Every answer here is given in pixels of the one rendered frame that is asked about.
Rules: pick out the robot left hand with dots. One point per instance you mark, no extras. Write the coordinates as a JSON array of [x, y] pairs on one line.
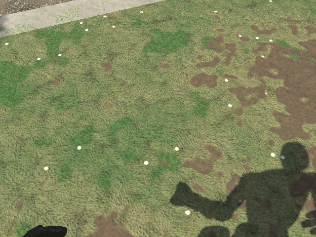
[[46, 231]]

